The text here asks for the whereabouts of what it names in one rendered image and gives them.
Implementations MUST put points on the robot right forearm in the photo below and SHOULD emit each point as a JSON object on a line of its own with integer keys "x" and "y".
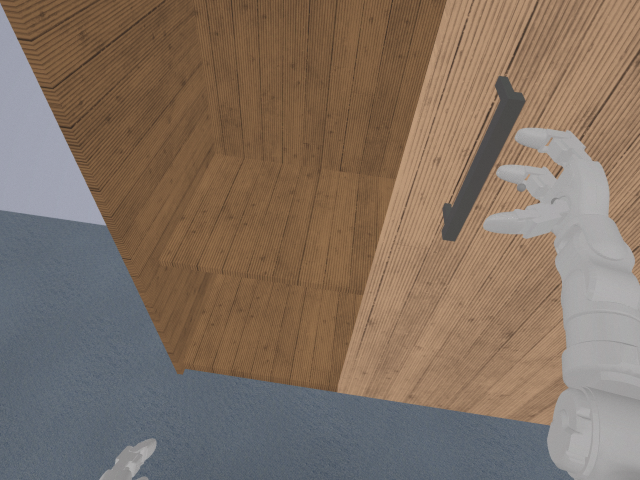
{"x": 600, "y": 298}

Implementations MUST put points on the handle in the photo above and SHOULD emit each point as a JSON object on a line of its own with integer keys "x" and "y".
{"x": 505, "y": 116}

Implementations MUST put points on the left robot hand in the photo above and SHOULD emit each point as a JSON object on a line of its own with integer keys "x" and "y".
{"x": 128, "y": 462}

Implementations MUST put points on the right robot upper arm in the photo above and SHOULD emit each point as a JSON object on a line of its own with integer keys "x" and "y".
{"x": 595, "y": 435}

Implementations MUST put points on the right robot hand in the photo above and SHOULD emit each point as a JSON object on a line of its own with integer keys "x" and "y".
{"x": 582, "y": 188}

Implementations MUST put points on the wardrobe door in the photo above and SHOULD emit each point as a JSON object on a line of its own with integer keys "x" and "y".
{"x": 476, "y": 325}

